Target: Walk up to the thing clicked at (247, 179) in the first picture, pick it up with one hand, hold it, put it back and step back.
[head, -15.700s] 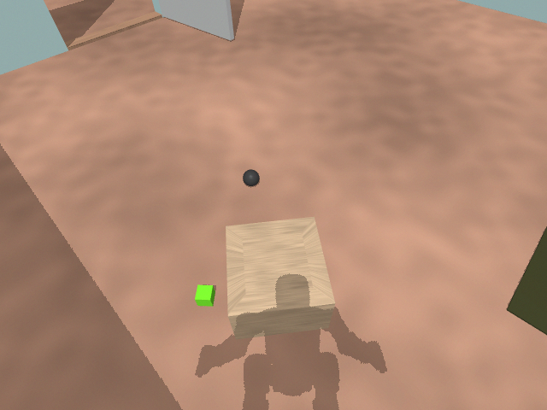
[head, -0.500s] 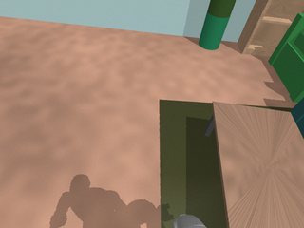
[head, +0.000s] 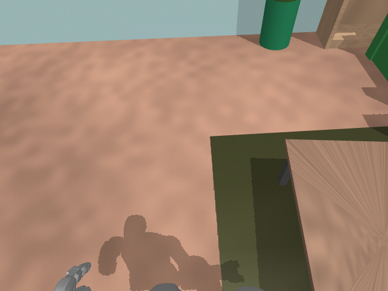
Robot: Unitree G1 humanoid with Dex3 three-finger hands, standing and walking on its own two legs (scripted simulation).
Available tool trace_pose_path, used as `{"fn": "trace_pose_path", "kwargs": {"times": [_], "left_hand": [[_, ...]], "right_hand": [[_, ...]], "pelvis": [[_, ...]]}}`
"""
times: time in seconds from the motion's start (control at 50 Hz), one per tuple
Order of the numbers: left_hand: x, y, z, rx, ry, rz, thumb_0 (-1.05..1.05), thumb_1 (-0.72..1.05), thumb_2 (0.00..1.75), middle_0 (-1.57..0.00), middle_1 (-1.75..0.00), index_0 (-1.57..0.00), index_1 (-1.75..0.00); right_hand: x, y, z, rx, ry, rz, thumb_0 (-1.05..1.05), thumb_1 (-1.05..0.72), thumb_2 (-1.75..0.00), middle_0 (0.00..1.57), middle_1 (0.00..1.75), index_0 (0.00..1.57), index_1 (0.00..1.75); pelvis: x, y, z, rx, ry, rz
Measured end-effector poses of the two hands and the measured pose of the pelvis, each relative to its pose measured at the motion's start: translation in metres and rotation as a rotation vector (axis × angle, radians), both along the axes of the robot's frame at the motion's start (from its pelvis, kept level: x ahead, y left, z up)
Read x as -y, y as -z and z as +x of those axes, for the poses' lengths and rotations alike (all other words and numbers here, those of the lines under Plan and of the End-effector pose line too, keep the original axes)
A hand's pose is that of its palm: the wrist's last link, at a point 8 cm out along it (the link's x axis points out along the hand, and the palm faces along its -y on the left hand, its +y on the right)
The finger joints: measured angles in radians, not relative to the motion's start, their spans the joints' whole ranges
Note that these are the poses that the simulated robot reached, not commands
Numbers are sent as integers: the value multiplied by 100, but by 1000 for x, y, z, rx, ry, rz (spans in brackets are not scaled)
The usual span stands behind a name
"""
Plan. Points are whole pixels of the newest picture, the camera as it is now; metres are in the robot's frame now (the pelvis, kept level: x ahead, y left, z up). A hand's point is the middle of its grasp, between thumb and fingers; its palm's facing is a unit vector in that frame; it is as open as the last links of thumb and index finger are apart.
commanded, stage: walk up
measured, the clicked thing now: out of the picture -0.51 +1.15 -0.74
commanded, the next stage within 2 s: none
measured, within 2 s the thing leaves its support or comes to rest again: neither
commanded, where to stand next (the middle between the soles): +0.40 +0.04 m, yaw +2 degrees
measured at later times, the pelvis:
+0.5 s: pelvis +0.17 +0.04 -0.01, yaw +15 degrees
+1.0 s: pelvis +0.36 -0.04 +0.00, yaw +38 degrees
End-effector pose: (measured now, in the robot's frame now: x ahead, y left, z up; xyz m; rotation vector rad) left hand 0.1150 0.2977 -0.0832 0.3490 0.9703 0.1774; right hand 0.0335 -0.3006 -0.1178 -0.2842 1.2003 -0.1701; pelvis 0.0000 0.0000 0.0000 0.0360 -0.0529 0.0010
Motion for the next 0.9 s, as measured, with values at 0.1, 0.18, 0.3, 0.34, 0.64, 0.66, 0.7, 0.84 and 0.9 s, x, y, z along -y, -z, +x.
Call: {"fn": "trace_pose_path", "kwargs": {"times": [0.1, 0.18, 0.3, 0.34, 0.64, 0.66, 0.7, 0.84, 0.9], "left_hand": [[-7, -3, 0, -59, -18, 11, 0, 90, 90, -20, -30, -20, -30], [-20, 3, -1, -102, -45, 8, 1, 90, 90, -20, -30, -20, -30], [-55, 30, 24, -78, -144, -35, 1, 90, 90, -20, -31, -21, -30], [-68, 47, 39, -70, -161, -44, 1, 90, 90, -20, -31, -20, -30], [-63, 39, 132, -40, -278, -130, 1, 91, 90, -20, -30, -20, -30], [-64, 38, 135, -35, -305, -123, 1, 91, 90, -20, -30, -20, -30], [-65, 35, 142, -26, -361, -108, 1, 91, 90, -20, -30, -20, -30], [-40, 28, 169, 0, -532, -12, 1, 91, 90, -20, -30, -20, -30], [-12, 21, 166, -35, -572, 0, 1, 91, 90, -20, -30, -20, -30]], "right_hand": [[7, -13, 63, 98, -27, -20, 1, -90, -90, 20, 30, 20, 30], [5, -18, 97, 94, -52, -41, 1, -90, -90, 20, 30, 20, 29], [-15, -24, 146, -33, -155, -76, 1, -90, -90, 20, 30, 20, 29], [-20, -24, 169, -24, -180, -112, 1, -90, -90, 20, 30, 20, 30], [-36, -49, 293, -23, -310, -187, 1, -90, -90, 21, 30, 21, 30], [-33, -49, 306, -21, -327, -190, 1, -90, -90, 21, 30, 21, 30], [-27, -48, 336, -14, -364, -198, 1, -89, -90, 21, 30, 21, 30], [-1, -18, 476, 18, -528, -217, 1, -89, -90, 21, 30, 21, 30], [-12, -8, 536, 52, -591, -205, 1, -90, -90, 20, 30, 20, 30]], "pelvis": [[-4, -5, 32, 10, 8, -22], [-11, -4, 56, 10, -14, -49], [-25, 8, 103, -3, -125, -76], [-33, 20, 122, -13, -141, -74], [-32, 2, 229, 17, -361, -34], [-29, 2, 239, 16, -373, -32], [-22, 4, 260, 14, -399, -26], [15, 24, 326, -6, -506, -26], [28, 22, 341, -5, -581, -26]]}}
